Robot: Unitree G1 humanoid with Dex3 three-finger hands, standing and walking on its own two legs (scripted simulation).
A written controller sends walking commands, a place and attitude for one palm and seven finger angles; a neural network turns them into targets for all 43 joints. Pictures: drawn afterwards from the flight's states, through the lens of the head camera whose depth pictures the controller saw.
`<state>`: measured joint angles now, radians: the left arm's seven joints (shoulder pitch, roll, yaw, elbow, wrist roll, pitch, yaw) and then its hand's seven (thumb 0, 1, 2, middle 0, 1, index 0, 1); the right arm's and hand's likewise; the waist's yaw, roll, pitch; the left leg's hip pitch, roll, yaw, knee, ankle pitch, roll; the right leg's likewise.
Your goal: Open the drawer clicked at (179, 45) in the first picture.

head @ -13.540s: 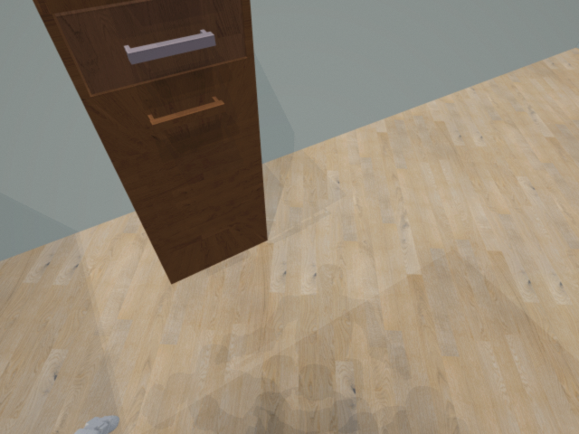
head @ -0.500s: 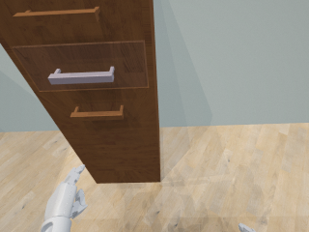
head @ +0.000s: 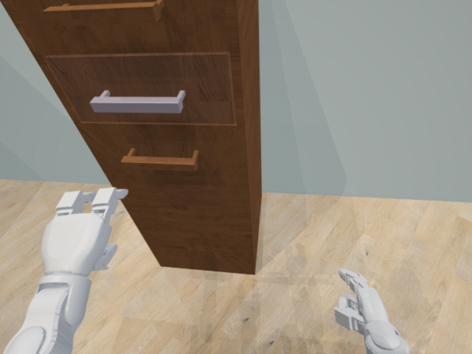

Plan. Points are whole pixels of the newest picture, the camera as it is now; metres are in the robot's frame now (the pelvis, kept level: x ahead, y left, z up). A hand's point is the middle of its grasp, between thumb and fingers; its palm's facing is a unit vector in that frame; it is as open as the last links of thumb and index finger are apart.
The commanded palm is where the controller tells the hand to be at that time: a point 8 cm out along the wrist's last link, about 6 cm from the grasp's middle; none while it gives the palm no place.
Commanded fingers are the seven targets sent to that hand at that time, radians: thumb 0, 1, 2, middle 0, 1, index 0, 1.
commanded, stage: raise the hand with hooked fingers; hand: left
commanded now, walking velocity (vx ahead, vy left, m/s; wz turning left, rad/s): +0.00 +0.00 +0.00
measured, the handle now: (139, 99) +0.55 +0.29 +0.16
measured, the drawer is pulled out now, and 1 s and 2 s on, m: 0.00 0.00 0.00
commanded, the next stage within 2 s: move the hooked fingers above the handle in 1.30 s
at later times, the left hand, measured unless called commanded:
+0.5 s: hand (78, 180) +0.30 +0.29 +0.17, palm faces +0.20 -0.09 -0.97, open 13.1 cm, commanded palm +0.26 +0.28 +0.23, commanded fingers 0.00 -0.50 0.30 -0.30 -1.20 -0.30 -1.20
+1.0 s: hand (52, 143) +0.32 +0.31 +0.23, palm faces +0.09 -0.05 -1.00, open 13.8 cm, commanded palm +0.28 +0.31 +0.30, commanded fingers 0.00 -0.50 0.30 -0.30 -1.20 -0.30 -1.20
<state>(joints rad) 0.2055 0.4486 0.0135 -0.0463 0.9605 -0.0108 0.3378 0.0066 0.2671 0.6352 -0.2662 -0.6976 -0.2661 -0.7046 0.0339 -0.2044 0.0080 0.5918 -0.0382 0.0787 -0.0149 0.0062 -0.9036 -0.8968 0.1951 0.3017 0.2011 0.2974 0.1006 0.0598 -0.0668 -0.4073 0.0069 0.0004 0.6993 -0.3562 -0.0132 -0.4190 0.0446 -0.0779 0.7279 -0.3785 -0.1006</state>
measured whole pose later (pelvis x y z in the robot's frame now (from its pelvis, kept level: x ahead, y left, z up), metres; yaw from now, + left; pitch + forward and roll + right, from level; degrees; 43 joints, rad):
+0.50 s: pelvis +0.00 +0.05 +0.02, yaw -3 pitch -1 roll +1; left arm -0.04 0.51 -0.01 -0.13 0.85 0.15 0.05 0.00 -0.30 0.39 -0.30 -1.07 -0.30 -1.08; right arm 0.09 -0.28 -0.01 0.65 0.03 0.09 -0.04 0.01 -0.91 -0.90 0.19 0.30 0.20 0.30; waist 0.09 0.11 0.00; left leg -0.19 -0.06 -0.02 0.46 -0.25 0.03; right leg -0.22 0.01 0.00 0.50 -0.26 -0.03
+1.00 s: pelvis -0.01 +0.08 +0.03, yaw -3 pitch -2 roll +0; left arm -0.34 0.62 -0.04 -0.11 0.83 0.18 -0.31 0.00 -0.49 0.30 -0.31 -1.20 -0.31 -1.20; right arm 0.11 -0.26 0.05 0.60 0.03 0.11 0.02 0.01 -0.90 -0.90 0.20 0.30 0.20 0.30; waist 0.10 0.10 0.01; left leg -0.17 -0.09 0.00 0.41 -0.19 0.07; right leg -0.19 -0.02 0.01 0.43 -0.20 0.01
